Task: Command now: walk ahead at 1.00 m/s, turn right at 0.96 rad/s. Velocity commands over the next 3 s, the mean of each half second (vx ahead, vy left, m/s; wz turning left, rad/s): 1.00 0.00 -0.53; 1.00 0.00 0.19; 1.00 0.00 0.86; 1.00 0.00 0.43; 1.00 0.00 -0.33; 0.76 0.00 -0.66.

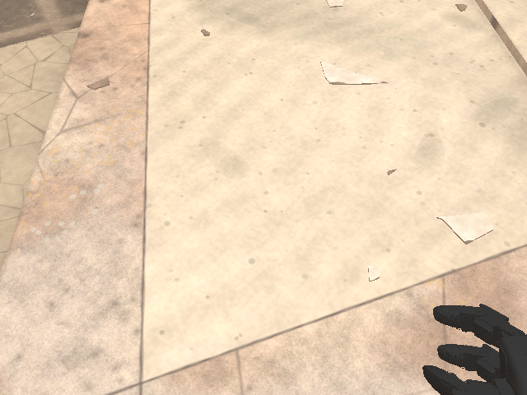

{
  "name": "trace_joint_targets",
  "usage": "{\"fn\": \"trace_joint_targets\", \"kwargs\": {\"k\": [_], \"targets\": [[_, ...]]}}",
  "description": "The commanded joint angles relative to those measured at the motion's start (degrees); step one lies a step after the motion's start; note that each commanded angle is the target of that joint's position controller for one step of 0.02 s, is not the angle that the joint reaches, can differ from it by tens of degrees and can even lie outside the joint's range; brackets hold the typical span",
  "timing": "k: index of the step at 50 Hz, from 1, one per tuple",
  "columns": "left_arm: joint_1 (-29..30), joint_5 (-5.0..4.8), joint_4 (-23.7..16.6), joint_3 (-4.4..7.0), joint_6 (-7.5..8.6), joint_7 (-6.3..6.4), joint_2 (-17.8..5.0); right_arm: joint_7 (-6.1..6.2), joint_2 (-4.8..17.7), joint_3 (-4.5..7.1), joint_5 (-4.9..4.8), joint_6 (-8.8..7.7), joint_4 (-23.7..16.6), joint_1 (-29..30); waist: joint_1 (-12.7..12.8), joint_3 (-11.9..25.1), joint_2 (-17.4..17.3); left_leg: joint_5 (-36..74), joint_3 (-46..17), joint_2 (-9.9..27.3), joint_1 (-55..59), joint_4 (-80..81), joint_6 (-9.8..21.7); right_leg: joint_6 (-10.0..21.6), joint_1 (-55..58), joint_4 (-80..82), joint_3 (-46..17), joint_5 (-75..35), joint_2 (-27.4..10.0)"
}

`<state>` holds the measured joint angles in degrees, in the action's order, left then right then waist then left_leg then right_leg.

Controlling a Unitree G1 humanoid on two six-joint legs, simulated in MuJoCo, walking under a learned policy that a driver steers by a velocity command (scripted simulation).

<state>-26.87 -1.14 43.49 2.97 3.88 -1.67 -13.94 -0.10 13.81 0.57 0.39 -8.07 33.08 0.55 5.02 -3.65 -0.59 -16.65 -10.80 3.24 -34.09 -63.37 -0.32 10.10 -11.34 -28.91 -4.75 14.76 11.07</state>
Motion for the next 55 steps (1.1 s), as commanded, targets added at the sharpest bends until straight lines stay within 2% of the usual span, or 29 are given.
{"fn": "trace_joint_targets", "kwargs": {"k": [1,3,6,8,10,11,12,13,14,15,16,19,23,26,29,31,33,35,36,37,38,39,40,41,43,44,46,52,55], "targets": [[7.4,-0.91,-6.5,2.34,1.08,2.33,-8.8,0.46,4.2,1.69,0.9,0.52,-4.3,4.0,-3.3,-2.7,-1.4,11.4,5.7,-1.5,5.0,17.3,-3.4,7.3,-12.6,16.3,-17.8,-2.0,-10.1],[6.6,-1.03,-5.8,2.94,0.19,2.65,-10.0,-0.03,2.7,1.62,0.21,0.39,-5.9,7.7,-0.5,-1.6,1.9,20.5,8.0,-4.4,12.0,27.4,-4.4,4.4,-15.5,15.1,-16.0,-0.8,-8.5],[3.9,-1.62,-4.0,3.01,-0.01,2.89,-8.7,-0.49,6.1,3.33,-1.94,-0.06,-6.1,7.4,0.9,0.7,5.7,24.5,5.6,-4.1,14.3,33.8,-4.8,2.4,-7.5,11.2,-18.7,2.6,-10.9],[2.5,-1.41,-2.5,3.07,-0.37,3.17,-7.6,-0.68,7.8,4.24,-2.26,-0.64,-5.7,6.1,0.1,0.9,7.5,22.2,5.8,-2.9,12.8,35.7,-3.2,1.5,1.5,7.0,-19.7,-5.8,-13.8],[5.0,0.61,-3.1,3.09,-0.83,2.32,-8.6,-0.4,11.5,6.66,-2.41,-0.96,-2.7,-8.3,-8.5,9.4,8.9,15.7,8.4,-3.4,25.8,34.1,0.5,-1.0,5.7,-8.3,-16.7,-30.2,-13.3],[8.7,2.32,-5.3,1.82,-0.69,1.62,-6.3,0.1,12.7,6.87,-2.11,-0.5,-0.2,-22.7,-15.7,19.0,7.4,7.3,2.4,2.1,45.2,27.9,3.0,-2.3,-4.9,-26.3,-14.5,-27.1,-12.3],[-4.9,-0.94,-5.8,-0.28,0.11,1.2,2.1,-0.83,18.7,7.69,0.12,-0.35,3.0,-27.8,-8.0,27.1,-23.6,-16.8,-34.0,16.7,63.0,41.1,14.2,-6.3,-25.6,-48.9,-8.6,12.4,-3.0],[-3.7,-3.49,-4.6,-0.88,0.25,1.77,-2.4,-1.74,13.8,6.82,-0.16,-0.41,2.9,-27.2,-10.1,23.5,-23.9,-36.5,-48.0,19.3,61.6,48.2,15.4,-6.0,-35.3,-55.2,-7.2,11.9,-7.8],[5.9,-2.47,-5.7,-0.15,0.33,1.77,-6.6,-1.3,9.0,5.91,-0.68,0.28,3.0,-24.2,-12.3,13.3,-13.6,-32.2,-38.7,16.4,53.8,48.9,13.3,-5.5,-38.1,-55.8,-5.1,7.9,-10.0],[12.4,-1.07,-7.0,-0.18,0.82,1.69,-7.2,-1.09,8.7,5.59,-0.06,0.89,3.9,-22.9,-12.1,8.4,-3.1,-20.6,-29.3,13.6,45.8,48.5,11.8,-5.3,-36.2,-53.3,-3.8,5.2,-11.4],[17.8,0.31,-8.6,-0.24,1.49,1.56,-6.4,-1.4,8.5,5.38,0.43,0.97,4.9,-22.4,-11.4,4.4,0.9,-11.9,-22.3,10.7,39.4,48.6,11.3,-5.0,-34.9,-49.1,-3.4,4.5,-12.5],[16.5,-0.66,-8.8,-0.58,1.12,0.74,-4.0,-2.06,3.7,3.36,-0.1,0.5,7.2,-21.0,-6.3,2.6,-4.0,-4.3,-13.3,7.5,31.3,51.4,11.6,-4.6,-30.2,-40.2,-3.1,3.1,-15.7],[21.9,0.44,-10.9,-1.76,1.5,0.17,-3.0,-1.25,7.8,3.82,-0.95,0.3,9.2,-22.8,-5.6,-2.5,-1.2,1.8,-9.7,9.6,28.5,55.9,13.7,-6.5,-37.8,-30.0,-1.4,-6.0,-18.4],[30.7,0.87,-13.3,-2.32,2.23,-0.74,-2.9,-0.51,8.0,3.3,-1.51,0.34,11.2,-26.7,-8.6,-4.4,-0.6,11.7,-0.1,6.8,25.3,59.5,11.6,-7.6,-31.6,-17.3,3.3,-18.6,-17.0],[36.7,0.01,-15.1,-2.17,2.94,-1.83,-2.9,-0.14,8.4,2.58,-2.06,1.05,13.9,-31.3,-10.4,-5.7,-1.3,17.8,4.8,7.0,27.7,61.9,10.2,-7.1,-24.3,-7.2,5.9,-24.5,-14.1],[38.2,-0.31,-15.9,-1.44,3.27,-2.37,-4.1,-0.05,9.6,2.36,-1.89,1.94,15.1,-32.4,-9.7,-4.6,-3.4,33.8,7.2,7.9,34.1,58.2,9.3,-6.0,-21.8,-3.1,8.1,-21.1,-11.4],[34.3,-0.47,-16.2,0.12,2.91,-2.04,-7.3,0.29,11.6,2.44,-0.85,2.81,16.6,-33.4,-5.8,1.4,-9.2,62.4,8.4,9.8,40.5,47.9,7.9,-3.8,-14.6,-4.1,10.5,-13.8,-7.8],[12.0,-0.97,-11.0,2.65,1.46,-0.4,-11.6,0.96,13.8,2.76,0.11,4.16,16.5,-29.3,7.3,12.4,-11.4,73.1,10.6,9.1,31.3,22.2,5.3,-0.4,12.0,-4.2,8.5,-12.8,-9.2],[-0.9,-0.28,-7.3,3.63,0.71,0.78,-16.3,1.24,8.1,1.28,1.95,3.84,13.9,-29.9,8.5,22.3,0.3,35.9,9.1,3.8,13.0,-0.6,4.7,1.0,35.1,-8.2,-9.7,-5.4,-23.3],[-1.1,0.63,-6.9,3.13,1.77,-0.35,-16.0,0.38,0.5,-1.05,-1.41,1.97,13.7,-37.7,2.4,36.1,19.5,-8.4,2.3,-5.2,-3.2,-19.1,3.6,9.8,48.8,4.5,-41.2,20.3,-35.3],[-0.4,1.04,-5.7,2.33,1.61,-0.06,-10.1,0.39,8.3,1.21,-4.07,0.75,12.9,-29.4,5.1,27.3,12.9,-6.5,0.4,-1.7,-9.7,-21.0,5.2,5.9,41.7,11.9,-41.2,26.3,-32.1],[2.3,1.51,-4.9,1.71,1.8,0.28,-8.1,0.34,9.2,1.73,-5.36,0.41,10.4,-21.2,4.7,15.2,8.8,-3.7,2.5,0.2,-13.0,-20.3,5.1,4.0,31.3,12.2,-29.6,18.7,-30.5],[5.7,2.05,-3.7,1.63,2.43,0.08,-7.8,0.41,7.3,1.36,-4.56,0.56,9.5,-18.3,1.5,8.7,0.8,-0.8,3.2,2.7,-11.1,-17.1,4.7,3.1,20.3,14.2,-22.7,9.7,-28.9],[9.0,2.78,-3.2,1.15,3.15,-0.18,-5.5,0.48,6.6,1.88,-3.16,1.49,9.8,-18.2,-1.7,5.8,0.5,2.0,3.1,4.9,-7.9,-14.0,4.5,2.1,12.4,15.4,-16.4,4.9,-26.7],[13.0,2.34,-1.9,0.73,3.75,-0.53,-2.5,-0.11,3.7,1.88,-3.34,4.21,11.4,-22.8,-6.1,3.5,4.4,3.0,2.6,7.5,-2.3,-11.8,3.8,1.1,3.1,18.7,-8.1,0.5,-25.4],[14.3,1.48,-1.3,0.79,3.85,-0.63,-2.4,-0.19,2.8,1.84,-3.46,5.31,11.3,-22.5,-7.1,1.2,4.7,2.5,2.8,8.3,-2.8,-10.6,3.4,0.0,0.0,20.3,-4.1,-2.0,-25.3],[15.4,1.72,-0.5,1.24,4.19,-0.31,-4.1,0.0,2.9,1.86,-2.97,6.28,9.9,-18.5,-7.2,-2.6,3.2,8.0,3.2,8.4,-6.2,-8.0,2.6,-1.4,-3.2,22.4,3.2,-9.0,-24.2],[10.5,1.92,0.9,1.63,4.33,1.85,-8.7,-2.89,3.8,1.51,-2.16,4.59,5.3,-5.9,-3.7,-5.7,-2.2,30.7,12.8,3.4,-4.6,16.0,4.9,-5.8,2.9,24.7,17.7,-23.1,-20.4],[7.8,2.13,1.1,2.37,2.5,3.17,-13.4,-4.73,7.0,2.76,-2.84,3.96,2.8,-4.0,-5.2,-2.1,1.9,27.3,20.4,-3.2,0.7,22.4,7.2,-9.3,14.9,16.3,19.8,-57.4,-21.8]]}}
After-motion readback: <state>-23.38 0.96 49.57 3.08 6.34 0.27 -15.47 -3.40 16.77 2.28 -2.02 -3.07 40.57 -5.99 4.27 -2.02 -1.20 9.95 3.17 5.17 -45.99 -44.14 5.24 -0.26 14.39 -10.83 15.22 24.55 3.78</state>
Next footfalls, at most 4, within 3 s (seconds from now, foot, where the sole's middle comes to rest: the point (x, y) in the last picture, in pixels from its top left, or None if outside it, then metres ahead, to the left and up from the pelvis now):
0.22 left None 0.42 0.18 -0.77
0.70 right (372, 292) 0.79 -0.19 -0.77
1.18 left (332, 170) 1.26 -0.08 -0.77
1.60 right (363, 95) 1.68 -0.20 -0.77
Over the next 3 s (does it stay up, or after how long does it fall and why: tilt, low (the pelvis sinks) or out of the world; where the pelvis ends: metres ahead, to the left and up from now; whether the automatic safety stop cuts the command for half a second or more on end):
stays up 2.57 0.40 -0.03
